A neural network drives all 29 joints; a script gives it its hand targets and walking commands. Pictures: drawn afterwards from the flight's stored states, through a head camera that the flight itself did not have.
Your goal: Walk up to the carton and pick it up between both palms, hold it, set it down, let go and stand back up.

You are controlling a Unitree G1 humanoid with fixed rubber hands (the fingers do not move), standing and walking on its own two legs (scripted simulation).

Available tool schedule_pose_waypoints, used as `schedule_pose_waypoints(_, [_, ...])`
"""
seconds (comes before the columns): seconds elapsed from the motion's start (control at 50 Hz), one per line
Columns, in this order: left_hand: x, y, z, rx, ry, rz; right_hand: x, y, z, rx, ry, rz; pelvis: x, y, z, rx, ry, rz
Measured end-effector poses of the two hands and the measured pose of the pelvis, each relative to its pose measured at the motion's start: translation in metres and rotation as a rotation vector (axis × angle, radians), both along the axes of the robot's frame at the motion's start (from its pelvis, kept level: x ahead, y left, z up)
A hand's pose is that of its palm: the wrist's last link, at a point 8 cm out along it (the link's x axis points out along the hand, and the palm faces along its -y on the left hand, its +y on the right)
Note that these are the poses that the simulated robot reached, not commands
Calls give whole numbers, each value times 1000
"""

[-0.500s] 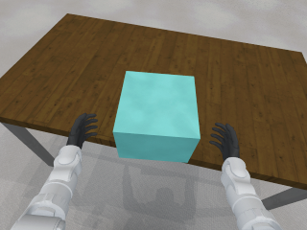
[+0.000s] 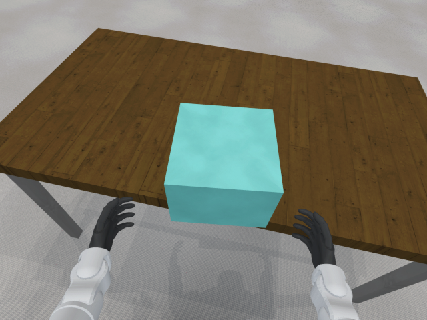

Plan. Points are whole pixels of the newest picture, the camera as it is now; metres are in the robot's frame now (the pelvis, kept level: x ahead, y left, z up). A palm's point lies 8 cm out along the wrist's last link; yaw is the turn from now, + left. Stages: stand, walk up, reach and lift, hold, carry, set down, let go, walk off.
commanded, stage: set down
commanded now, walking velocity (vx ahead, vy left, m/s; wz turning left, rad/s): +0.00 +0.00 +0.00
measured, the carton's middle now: (222, 164) +0.46 -0.02 -0.04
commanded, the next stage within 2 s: let go in 1.08 s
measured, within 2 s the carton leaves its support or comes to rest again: neither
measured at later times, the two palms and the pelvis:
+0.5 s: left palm (101, 261) +0.23 +0.22 -0.05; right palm (329, 278) +0.21 -0.22 -0.05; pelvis +0.03 +0.01 +0.01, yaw -2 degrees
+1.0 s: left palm (93, 289) +0.19 +0.22 -0.07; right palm (334, 304) +0.17 -0.22 -0.06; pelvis +0.04 +0.01 +0.02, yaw -3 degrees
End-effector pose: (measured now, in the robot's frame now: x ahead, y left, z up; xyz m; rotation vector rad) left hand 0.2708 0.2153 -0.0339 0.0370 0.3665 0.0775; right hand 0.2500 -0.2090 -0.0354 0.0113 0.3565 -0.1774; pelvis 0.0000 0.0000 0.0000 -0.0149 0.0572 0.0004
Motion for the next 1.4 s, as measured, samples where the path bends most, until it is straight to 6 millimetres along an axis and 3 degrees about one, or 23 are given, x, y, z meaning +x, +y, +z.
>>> schedule_pose_waypoints(0.34, [-40, 5, -19, 27, 156, -4, -42, -6, -16, -34, 139, 14, 17, 4, 7, 2, -90, -17])
schedule_pose_waypoints(0.56, [-38, -1, -18, 59, 270, -29, -41, -11, -11, -67, 208, 32, 32, 5, 16, 2, -142, -36])
schedule_pose_waypoints(0.78, [-60, -2, -28, 91, 398, -44, -62, -20, -18, -97, 299, 23, 45, 6, 20, -5, -164, -40])
schedule_pose_waypoints(0.92, [-76, 4, -38, 109, 502, -39, -76, -18, -28, -110, 375, 44, 44, 6, 20, -6, -168, -47])
schedule_pose_waypoints(1.16, [-90, 15, -38, 144, 541, -17, -91, -11, -34, -108, 414, 73, 34, 9, 20, -6, -166, -50])
schedule_pose_waypoints(1.4, [-96, 9, -40, 131, 544, -15, -100, -8, -37, -107, 422, 71, 23, 9, 19, -1, -170, -52])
